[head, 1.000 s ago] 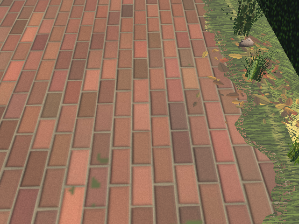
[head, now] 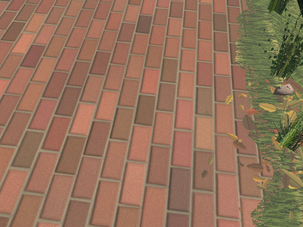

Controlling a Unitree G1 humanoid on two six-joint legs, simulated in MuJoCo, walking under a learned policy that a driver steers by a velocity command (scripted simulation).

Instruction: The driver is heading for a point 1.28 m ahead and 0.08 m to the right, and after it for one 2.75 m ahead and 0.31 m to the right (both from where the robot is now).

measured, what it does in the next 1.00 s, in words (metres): walks ahead: right foot, then left foot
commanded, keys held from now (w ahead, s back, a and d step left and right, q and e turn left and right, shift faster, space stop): q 0.12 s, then no key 0.10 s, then w+e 0.74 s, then w+q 0.04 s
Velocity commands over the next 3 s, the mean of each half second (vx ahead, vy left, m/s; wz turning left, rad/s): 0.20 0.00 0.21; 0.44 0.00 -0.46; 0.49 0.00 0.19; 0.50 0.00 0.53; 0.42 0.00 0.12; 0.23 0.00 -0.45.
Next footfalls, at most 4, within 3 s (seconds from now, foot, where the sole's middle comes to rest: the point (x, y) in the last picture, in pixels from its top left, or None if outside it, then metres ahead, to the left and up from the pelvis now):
0.20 right None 0.24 -0.11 -0.78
0.56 left None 0.18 0.07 -0.78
0.98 right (199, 220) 0.45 -0.21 -0.78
1.54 left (165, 154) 0.77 -0.09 -0.78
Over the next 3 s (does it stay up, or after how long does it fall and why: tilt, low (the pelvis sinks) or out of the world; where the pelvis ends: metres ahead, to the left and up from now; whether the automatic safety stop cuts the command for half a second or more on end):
stays up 1.19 -0.10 -0.01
